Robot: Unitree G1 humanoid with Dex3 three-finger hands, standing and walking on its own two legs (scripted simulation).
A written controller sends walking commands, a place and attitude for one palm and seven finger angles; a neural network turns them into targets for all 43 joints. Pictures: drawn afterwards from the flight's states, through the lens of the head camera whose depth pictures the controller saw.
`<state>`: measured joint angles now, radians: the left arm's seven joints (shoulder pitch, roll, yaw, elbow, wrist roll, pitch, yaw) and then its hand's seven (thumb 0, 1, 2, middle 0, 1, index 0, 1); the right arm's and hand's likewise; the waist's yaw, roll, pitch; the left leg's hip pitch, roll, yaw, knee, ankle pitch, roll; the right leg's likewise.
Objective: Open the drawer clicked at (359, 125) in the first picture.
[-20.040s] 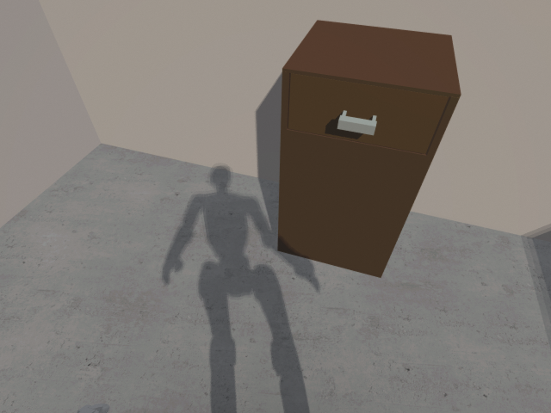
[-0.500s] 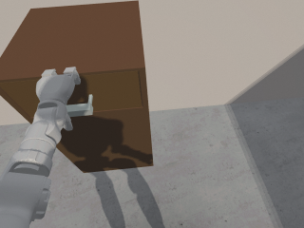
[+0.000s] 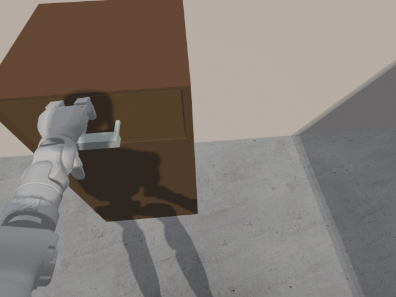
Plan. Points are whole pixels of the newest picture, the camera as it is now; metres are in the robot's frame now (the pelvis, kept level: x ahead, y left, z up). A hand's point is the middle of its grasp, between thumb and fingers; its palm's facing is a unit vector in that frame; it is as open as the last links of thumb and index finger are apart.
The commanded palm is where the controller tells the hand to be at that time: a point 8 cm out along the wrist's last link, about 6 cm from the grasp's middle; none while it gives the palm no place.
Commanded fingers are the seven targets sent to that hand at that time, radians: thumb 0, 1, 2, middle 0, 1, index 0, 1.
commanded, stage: lower the fingers behind the handle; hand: left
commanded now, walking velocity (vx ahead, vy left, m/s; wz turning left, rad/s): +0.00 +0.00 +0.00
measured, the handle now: (99, 133) +0.49 +0.26 +0.00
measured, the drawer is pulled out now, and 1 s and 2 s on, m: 0.00 0.00 0.00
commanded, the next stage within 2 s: close the thumb around the handle in 1.42 s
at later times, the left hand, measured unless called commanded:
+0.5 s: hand (83, 151) +0.43 +0.28 +0.01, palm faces -0.13 -0.02 -0.99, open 13.8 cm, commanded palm +0.43 +0.27 +0.07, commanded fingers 0.00 -0.50 0.30 -0.30 -1.20 -0.30 -1.20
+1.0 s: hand (87, 153) +0.44 +0.28 -0.01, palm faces -0.08 -0.02 -1.00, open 13.8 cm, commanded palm +0.43 +0.26 +0.03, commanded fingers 0.00 -0.50 0.30 -0.30 -1.20 -0.30 -1.20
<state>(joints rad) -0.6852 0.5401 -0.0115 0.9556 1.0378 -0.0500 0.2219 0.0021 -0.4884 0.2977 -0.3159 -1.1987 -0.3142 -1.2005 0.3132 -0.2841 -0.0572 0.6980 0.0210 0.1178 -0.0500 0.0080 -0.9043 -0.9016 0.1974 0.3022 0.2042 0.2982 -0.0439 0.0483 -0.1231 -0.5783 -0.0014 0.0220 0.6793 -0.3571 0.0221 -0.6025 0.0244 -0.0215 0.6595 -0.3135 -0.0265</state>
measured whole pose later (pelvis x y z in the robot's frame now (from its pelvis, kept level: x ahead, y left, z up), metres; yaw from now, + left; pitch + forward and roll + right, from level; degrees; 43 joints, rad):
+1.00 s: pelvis -0.01 +0.02 -0.02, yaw -1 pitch +20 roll -2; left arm -0.70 0.52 0.01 1.03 1.09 -0.08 0.34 0.00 -0.49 0.30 -0.30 -1.21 -0.32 -1.20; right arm 0.34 -0.24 -0.05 0.72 -0.01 0.11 -0.02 0.01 -0.90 -0.90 0.20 0.30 0.21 0.30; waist -0.07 0.04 -0.16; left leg -0.79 0.00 0.02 0.87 -0.43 0.04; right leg -0.80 0.03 -0.02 0.81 -0.36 -0.01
